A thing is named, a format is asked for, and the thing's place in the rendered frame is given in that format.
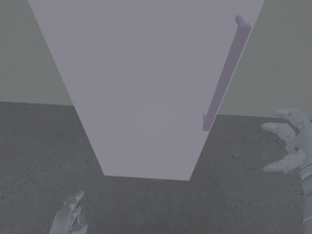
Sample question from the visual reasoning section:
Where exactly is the handle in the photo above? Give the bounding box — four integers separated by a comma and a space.
203, 15, 252, 132

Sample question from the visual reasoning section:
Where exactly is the left robot hand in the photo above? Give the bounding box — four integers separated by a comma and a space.
49, 190, 88, 234

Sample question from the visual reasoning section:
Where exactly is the right robot forearm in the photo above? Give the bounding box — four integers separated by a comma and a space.
299, 163, 312, 234

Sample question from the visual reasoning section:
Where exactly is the right robot hand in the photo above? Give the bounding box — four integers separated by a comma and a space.
260, 107, 312, 174

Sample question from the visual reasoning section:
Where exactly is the fridge door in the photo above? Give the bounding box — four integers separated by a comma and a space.
27, 0, 264, 181

